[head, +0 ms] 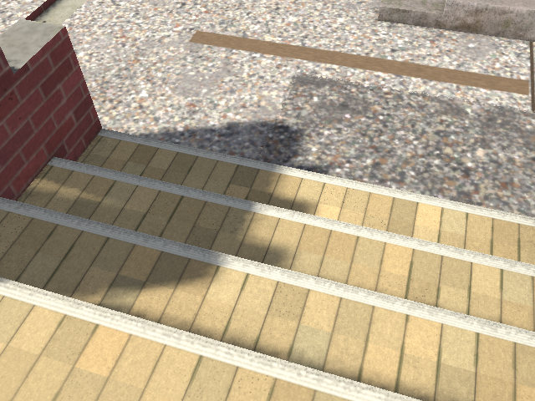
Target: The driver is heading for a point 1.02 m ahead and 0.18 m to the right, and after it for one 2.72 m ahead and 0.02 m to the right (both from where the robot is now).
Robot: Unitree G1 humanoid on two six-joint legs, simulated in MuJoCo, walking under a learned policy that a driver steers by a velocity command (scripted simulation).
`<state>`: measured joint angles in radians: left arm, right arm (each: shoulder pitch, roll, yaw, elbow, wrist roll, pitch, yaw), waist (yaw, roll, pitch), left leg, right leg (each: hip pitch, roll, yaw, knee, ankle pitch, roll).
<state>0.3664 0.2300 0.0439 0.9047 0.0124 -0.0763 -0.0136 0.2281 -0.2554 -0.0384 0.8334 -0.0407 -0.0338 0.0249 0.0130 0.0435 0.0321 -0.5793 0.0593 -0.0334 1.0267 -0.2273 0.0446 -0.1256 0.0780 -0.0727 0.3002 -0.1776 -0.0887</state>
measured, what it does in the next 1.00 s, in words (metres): walks ahead, turning right: left foot, then right foot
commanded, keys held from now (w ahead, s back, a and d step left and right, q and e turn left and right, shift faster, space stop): w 0.20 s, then w+e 0.74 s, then w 0.06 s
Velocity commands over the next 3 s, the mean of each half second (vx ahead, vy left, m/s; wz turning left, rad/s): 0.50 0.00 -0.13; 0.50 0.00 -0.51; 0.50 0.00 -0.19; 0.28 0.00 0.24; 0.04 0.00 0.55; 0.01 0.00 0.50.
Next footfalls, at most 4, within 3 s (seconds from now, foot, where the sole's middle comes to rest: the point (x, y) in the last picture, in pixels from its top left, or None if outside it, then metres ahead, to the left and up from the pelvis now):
0.26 left None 0.30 0.12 -0.78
0.78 right None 0.46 -0.07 -0.78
1.36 left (303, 304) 0.84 -0.04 -0.92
1.90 right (396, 278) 1.01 -0.37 -1.05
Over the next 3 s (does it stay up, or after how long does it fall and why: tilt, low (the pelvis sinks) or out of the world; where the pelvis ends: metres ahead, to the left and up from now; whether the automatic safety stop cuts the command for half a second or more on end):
stays up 0.90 -0.14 -0.20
